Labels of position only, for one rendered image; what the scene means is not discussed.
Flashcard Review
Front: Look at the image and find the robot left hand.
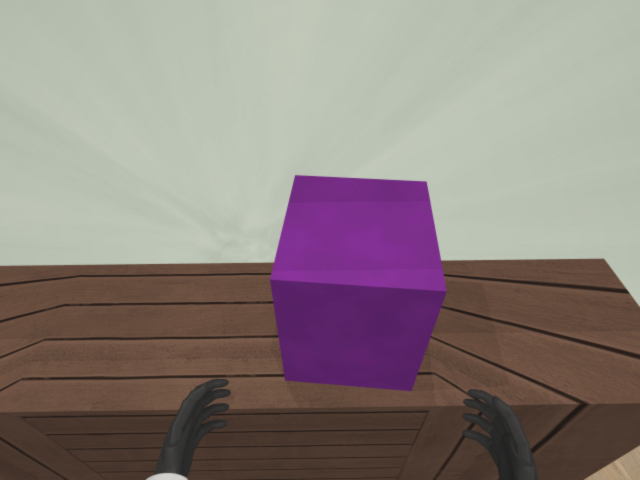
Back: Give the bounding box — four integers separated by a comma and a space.
154, 379, 231, 477

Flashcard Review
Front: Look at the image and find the robot right hand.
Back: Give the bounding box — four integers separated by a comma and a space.
462, 389, 539, 480

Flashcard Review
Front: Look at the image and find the carton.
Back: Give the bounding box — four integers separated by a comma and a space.
270, 175, 447, 391

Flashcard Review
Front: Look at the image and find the pedestal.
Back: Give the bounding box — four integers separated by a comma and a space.
0, 259, 640, 480

